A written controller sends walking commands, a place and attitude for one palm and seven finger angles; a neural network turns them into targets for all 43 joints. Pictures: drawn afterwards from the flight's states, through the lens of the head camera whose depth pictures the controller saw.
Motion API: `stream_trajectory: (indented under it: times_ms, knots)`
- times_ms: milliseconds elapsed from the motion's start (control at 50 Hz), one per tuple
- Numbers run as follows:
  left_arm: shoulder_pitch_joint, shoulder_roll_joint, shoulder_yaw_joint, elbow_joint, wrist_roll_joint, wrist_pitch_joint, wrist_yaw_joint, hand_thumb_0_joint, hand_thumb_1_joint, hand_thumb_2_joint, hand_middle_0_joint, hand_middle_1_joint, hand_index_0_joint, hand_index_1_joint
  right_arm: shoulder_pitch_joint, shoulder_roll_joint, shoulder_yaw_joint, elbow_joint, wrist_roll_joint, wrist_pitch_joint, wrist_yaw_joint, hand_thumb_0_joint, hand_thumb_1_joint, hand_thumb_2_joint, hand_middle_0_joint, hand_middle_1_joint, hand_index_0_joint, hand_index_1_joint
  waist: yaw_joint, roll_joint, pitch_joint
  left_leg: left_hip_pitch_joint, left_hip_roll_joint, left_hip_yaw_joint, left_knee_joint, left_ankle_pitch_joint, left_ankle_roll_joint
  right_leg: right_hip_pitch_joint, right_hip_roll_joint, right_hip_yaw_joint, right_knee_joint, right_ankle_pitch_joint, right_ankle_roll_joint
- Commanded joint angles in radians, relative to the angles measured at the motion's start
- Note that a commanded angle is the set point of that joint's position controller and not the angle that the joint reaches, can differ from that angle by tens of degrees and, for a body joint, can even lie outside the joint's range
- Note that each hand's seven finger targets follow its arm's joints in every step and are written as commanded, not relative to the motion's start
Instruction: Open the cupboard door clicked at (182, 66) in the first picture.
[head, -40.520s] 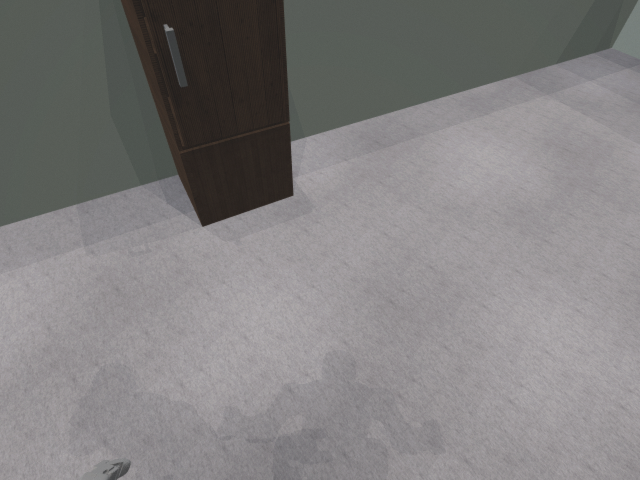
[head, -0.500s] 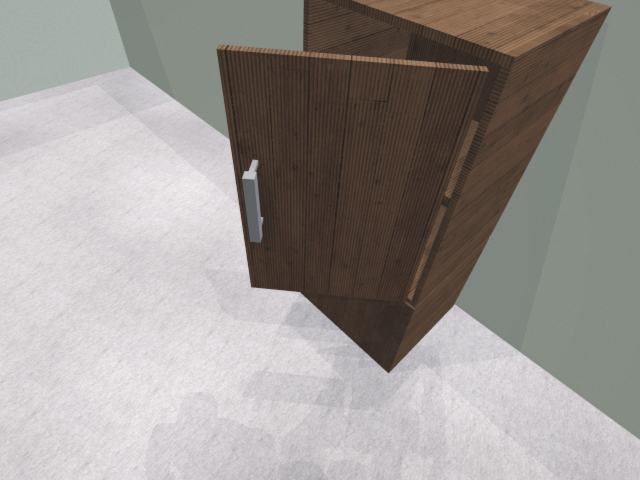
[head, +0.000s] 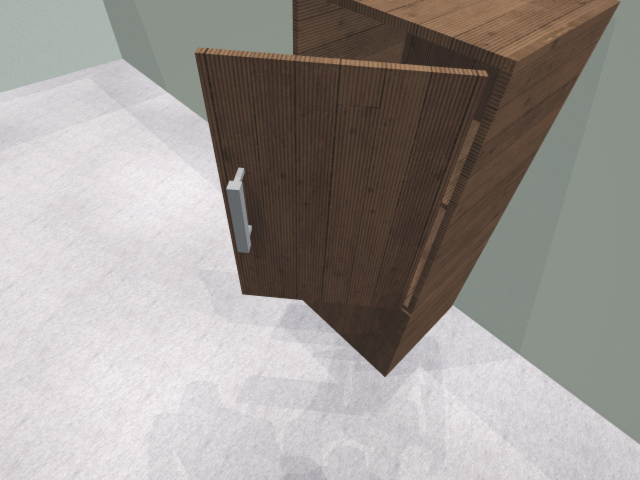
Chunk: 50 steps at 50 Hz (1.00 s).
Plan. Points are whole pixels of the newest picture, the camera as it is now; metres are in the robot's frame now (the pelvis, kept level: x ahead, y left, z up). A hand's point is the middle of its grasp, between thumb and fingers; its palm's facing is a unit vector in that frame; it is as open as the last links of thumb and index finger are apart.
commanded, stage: come to a stop and stand still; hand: left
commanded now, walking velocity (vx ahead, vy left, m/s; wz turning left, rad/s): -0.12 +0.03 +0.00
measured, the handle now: (242, 211) +0.56 +0.18 -0.03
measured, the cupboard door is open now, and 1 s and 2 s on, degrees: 41 41 41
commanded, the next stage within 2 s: look again from close up in 1.32 s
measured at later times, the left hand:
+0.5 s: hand out of the picture +0.02 +0.21 -0.16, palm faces -0.01 -0.96 -0.29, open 7.4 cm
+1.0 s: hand out of the picture +0.07 +0.18 -0.16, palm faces -0.05 -0.97 -0.25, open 7.4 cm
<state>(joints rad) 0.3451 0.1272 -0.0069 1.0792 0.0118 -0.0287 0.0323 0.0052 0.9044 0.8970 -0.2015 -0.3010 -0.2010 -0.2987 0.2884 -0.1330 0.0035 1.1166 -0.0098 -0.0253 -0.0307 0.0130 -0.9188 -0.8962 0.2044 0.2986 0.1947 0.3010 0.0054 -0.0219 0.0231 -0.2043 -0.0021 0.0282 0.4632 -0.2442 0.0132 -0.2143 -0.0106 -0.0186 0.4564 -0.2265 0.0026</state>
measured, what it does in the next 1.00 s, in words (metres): stands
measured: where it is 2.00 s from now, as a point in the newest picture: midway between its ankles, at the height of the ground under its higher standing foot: outside the picture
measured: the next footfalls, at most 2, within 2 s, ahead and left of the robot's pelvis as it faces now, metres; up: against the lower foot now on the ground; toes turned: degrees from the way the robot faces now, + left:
none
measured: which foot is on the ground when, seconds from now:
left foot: down 0.00-1.00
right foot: down 0.00-1.00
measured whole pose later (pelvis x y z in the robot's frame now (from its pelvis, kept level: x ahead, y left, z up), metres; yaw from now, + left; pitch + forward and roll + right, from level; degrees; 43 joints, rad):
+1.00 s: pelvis +0.01 -0.02 +0.00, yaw -1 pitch -1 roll +1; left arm 0.17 0.23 -0.02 1.07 0.01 -0.02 0.01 0.01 0.90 0.90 -0.21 -0.30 -0.20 -0.30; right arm 0.20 -0.25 0.01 1.10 -0.02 -0.02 -0.01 0.01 -0.90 -0.90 0.20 0.30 0.19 0.30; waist -0.01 0.01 0.05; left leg -0.17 0.01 0.04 0.42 -0.23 -0.01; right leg -0.21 0.01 0.00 0.47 -0.24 -0.02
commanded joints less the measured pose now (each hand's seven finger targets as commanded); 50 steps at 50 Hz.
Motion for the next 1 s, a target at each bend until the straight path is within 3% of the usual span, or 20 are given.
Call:
stream_trajectory:
  times_ms: [0,60,160,180,200,220,240,260,300,340,380,440,540,680,780,880,980]
  knots:
    - [0.066,0.117,0.031,-0.051,0.002,-0.002,0.019,0.000,0.900,0.900,-0.200,-0.300,-0.200,-0.300,0.041,-0.093,-0.026,-0.045,0.009,-0.006,-0.006,0.000,-0.900,-0.900,0.200,0.300,0.200,0.300,0.002,0.009,-0.025,-0.002,0.090,-0.062,-0.044,0.301,0.005,0.057,-0.119,0.093,-0.016,0.385,-0.042]
    - [0.047,0.120,0.038,-0.068,0.005,0.009,0.021,0.000,0.900,0.900,-0.200,-0.300,-0.200,-0.300,0.024,-0.095,-0.033,-0.059,0.007,0.005,-0.006,0.000,-0.900,-0.900,0.200,0.300,0.200,0.300,0.003,0.010,-0.010,-0.013,0.094,-0.063,-0.030,0.288,0.008,0.034,-0.117,0.095,-0.003,0.340,-0.044]
    - [0.011,0.121,0.040,-0.091,0.008,0.018,0.016,0.000,0.900,0.900,-0.200,-0.300,-0.200,-0.300,0.002,-0.096,-0.036,-0.076,0.004,0.015,0.002,0.000,-0.900,-0.900,0.200,0.300,0.200,0.300,0.001,-0.008,0.007,-0.050,0.089,-0.078,-0.053,0.121,0.012,-0.001,-0.108,0.109,-0.035,0.156,-0.043]
    - [0.092,0.162,0.038,-0.047,0.010,0.006,0.048,0.000,0.900,0.900,-0.200,-0.300,-0.200,-0.300,-0.094,-0.150,-0.040,-0.148,0.013,0.003,0.008,0.000,-0.900,-0.900,0.200,0.300,0.200,0.300,0.036,0.050,-0.040,-0.002,0.106,-0.025,0.114,0.137,-0.017,-0.005,-0.158,0.158,-0.029,0.428,-0.040]
    - [0.005,0.211,0.037,-0.101,0.005,-0.002,0.039,0.000,0.900,0.900,-0.200,-0.300,-0.200,-0.300,-0.025,-0.095,-0.035,-0.169,0.009,0.017,0.014,0.000,-0.900,-0.900,0.200,0.300,0.200,0.300,-0.028,0.018,-0.104,-0.025,0.037,-0.025,0.087,-0.085,-0.020,-0.006,-0.193,0.206,-0.050,0.134,-0.074]
    - [-0.036,0.206,0.039,-0.121,0.007,0.002,0.032,0.000,0.900,0.900,-0.200,-0.300,-0.200,-0.300,-0.001,-0.104,-0.034,-0.173,0.003,0.019,0.017,0.000,-0.900,-0.900,0.200,0.300,0.200,0.300,-0.036,0.041,-0.068,-0.010,0.045,-0.034,0.050,-0.099,-0.011,-0.094,-0.172,0.191,-0.055,-0.120,-0.089]
    - [-0.050,0.195,0.035,-0.132,0.008,0.010,0.025,0.000,0.900,0.900,-0.200,-0.300,-0.200,-0.300,0.013,-0.114,-0.035,-0.177,-0.003,0.017,0.021,0.000,-0.900,-0.900,0.200,0.300,0.200,0.300,-0.040,0.106,-0.007,-0.032,0.067,-0.070,0.003,-0.088,0.004,-0.155,-0.123,0.152,-0.039,-0.231,-0.079]
    - [-0.060,0.179,0.032,-0.140,0.013,0.014,0.020,0.000,0.900,0.900,-0.200,-0.300,-0.200,-0.300,0.014,-0.120,-0.033,-0.189,-0.012,0.010,0.024,0.000,-0.900,-0.900,0.200,0.300,0.200,0.300,-0.030,0.178,0.056,-0.098,0.097,-0.112,-0.057,-0.086,0.023,-0.154,-0.076,0.099,-0.003,-0.208,-0.064]
    - [-0.033,0.162,0.026,-0.131,0.014,0.017,0.012,0.000,0.900,0.900,-0.200,-0.300,-0.200,-0.300,-0.019,-0.154,-0.034,-0.213,-0.008,0.007,0.022,0.000,-0.900,-0.900,0.200,0.300,0.200,0.300,-0.002,0.124,0.077,-0.182,0.126,-0.175,-0.148,-0.191,0.046,-0.075,-0.036,0.054,0.029,-0.140,-0.043]
    - [-0.029,0.159,0.022,-0.125,0.013,0.016,0.005,0.000,0.900,0.900,-0.200,-0.300,-0.200,-0.300,-0.030,-0.177,-0.036,-0.224,-0.007,0.006,0.021,0.000,-0.900,-0.900,0.200,0.300,0.200,0.300,0.003,0.023,0.084,-0.195,0.115,-0.172,-0.172,-0.241,0.047,-0.056,-0.039,0.067,0.015,-0.130,-0.041]
    - [-0.038,0.176,0.023,-0.125,0.013,0.014,0.001,0.000,0.900,0.900,-0.200,-0.300,-0.200,-0.300,-0.031,-0.190,-0.037,-0.219,-0.010,0.003,0.022,0.000,-0.900,-0.900,0.200,0.300,0.200,0.300,0.004,0.036,0.088,-0.178,0.106,-0.160,-0.184,-0.239,0.044,-0.063,-0.047,0.079,0.000,-0.136,-0.042]
    - [-0.047,0.195,0.025,-0.127,0.011,0.009,-0.003,0.000,0.900,0.900,-0.200,-0.300,-0.200,-0.300,-0.028,-0.205,-0.037,-0.210,-0.010,0.003,0.024,0.000,-0.900,-0.900,0.200,0.300,0.200,0.300,-0.001,0.001,0.086,-0.146,0.093,-0.143,-0.175,-0.229,0.042,-0.088,-0.058,0.109,-0.040,-0.179,-0.043]
    - [-0.076,0.230,0.029,-0.126,0.005,-0.003,-0.007,0.000,0.900,0.900,-0.200,-0.300,-0.200,-0.300,-0.014,-0.215,-0.032,-0.179,-0.008,-0.006,0.024,0.000,-0.900,-0.900,0.200,0.300,0.200,0.300,-0.012,-0.029,0.028,-0.064,0.079,-0.102,-0.131,-0.103,0.034,-0.084,-0.085,0.141,-0.081,-0.162,-0.050]
    - [-0.108,0.254,0.029,-0.096,0.001,-0.011,-0.007,0.000,0.900,0.900,-0.200,-0.300,-0.200,-0.300,-0.033,-0.227,-0.025,-0.129,-0.005,-0.016,0.019,0.000,-0.900,-0.900,0.200,0.300,0.200,0.300,-0.010,-0.004,-0.011,-0.003,0.089,-0.080,-0.109,0.057,0.025,-0.025,-0.096,0.136,-0.073,0.008,-0.052]
    - [-0.126,0.266,0.028,-0.072,0.001,-0.012,-0.007,0.000,0.900,0.900,-0.200,-0.300,-0.200,-0.300,-0.051,-0.230,-0.021,-0.096,-0.004,-0.015,0.017,0.000,-0.900,-0.900,0.200,0.300,0.200,0.300,-0.007,-0.005,-0.013,0.007,0.094,-0.071,-0.108,0.092,0.017,0.006,-0.104,0.132,-0.075,0.077,-0.052]
    - [-0.145,0.270,0.027,-0.056,0.000,-0.010,-0.008,0.000,0.900,0.900,-0.200,-0.300,-0.200,-0.300,-0.067,-0.236,-0.017,-0.074,-0.005,-0.015,0.014,0.000,-0.900,-0.900,0.200,0.300,0.200,0.300,-0.006,0.033,-0.016,0.020,0.102,-0.070,-0.115,0.120,0.011,0.025,-0.102,0.129,-0.075,0.118,-0.052]
    - [-0.154,0.273,0.027,-0.047,0.000,-0.009,-0.008,0.000,0.900,0.900,-0.200,-0.300,-0.200,-0.300,-0.083,-0.236,-0.015,-0.062,-0.005,-0.013,0.012,0.000,-0.900,-0.900,0.200,0.300,0.200,0.300,-0.003,0.022,-0.017,0.032,0.105,-0.066,-0.115,0.133,0.006,0.038,-0.104,0.130,-0.084,0.155,-0.051]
